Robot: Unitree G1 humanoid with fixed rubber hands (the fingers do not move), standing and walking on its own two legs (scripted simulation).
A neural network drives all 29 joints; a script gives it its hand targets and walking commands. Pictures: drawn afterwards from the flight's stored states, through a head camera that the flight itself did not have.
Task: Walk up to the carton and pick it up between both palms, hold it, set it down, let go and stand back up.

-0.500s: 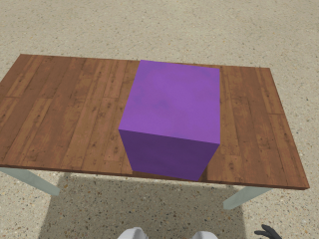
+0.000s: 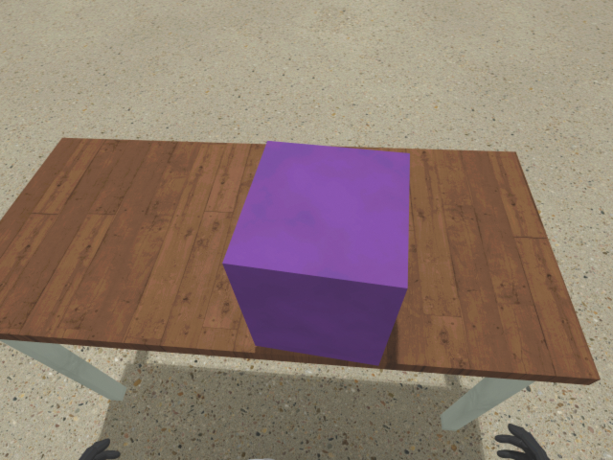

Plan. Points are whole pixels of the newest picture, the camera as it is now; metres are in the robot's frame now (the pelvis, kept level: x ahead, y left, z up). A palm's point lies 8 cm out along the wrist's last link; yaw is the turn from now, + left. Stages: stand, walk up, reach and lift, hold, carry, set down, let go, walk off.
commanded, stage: walk up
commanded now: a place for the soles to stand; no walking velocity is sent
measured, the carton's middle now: (325, 258) +0.40 -0.01 +0.00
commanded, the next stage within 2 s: reach and lift in 1.30 s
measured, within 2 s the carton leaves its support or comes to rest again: neither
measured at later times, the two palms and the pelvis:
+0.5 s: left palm out of the picture +0.04 +0.32 -0.10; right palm out of the picture +0.06 -0.29 -0.11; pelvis -0.04 +0.00 +0.00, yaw +0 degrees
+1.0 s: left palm out of the picture +0.06 +0.32 -0.10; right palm out of the picture +0.10 -0.29 -0.11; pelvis -0.03 +0.01 +0.00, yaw +0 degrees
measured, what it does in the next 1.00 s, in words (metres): stands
